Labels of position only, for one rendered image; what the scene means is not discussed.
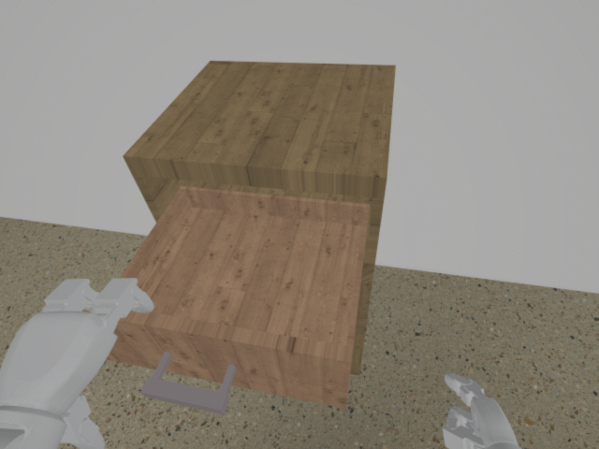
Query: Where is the handle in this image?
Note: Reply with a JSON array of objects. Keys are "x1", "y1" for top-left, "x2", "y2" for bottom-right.
[{"x1": 140, "y1": 352, "x2": 237, "y2": 415}]

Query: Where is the left robot forearm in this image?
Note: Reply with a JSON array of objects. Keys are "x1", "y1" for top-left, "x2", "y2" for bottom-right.
[{"x1": 0, "y1": 405, "x2": 67, "y2": 449}]

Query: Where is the right robot hand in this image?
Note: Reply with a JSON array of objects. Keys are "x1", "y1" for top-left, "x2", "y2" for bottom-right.
[{"x1": 442, "y1": 373, "x2": 519, "y2": 449}]

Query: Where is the cabinet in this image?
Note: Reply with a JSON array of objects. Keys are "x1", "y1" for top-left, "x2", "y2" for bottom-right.
[{"x1": 123, "y1": 61, "x2": 396, "y2": 375}]

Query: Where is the drawer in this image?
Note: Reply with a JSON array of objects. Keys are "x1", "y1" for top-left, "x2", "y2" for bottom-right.
[{"x1": 42, "y1": 186, "x2": 370, "y2": 409}]

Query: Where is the left robot hand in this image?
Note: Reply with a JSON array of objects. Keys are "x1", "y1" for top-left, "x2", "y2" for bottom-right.
[{"x1": 0, "y1": 278, "x2": 154, "y2": 449}]

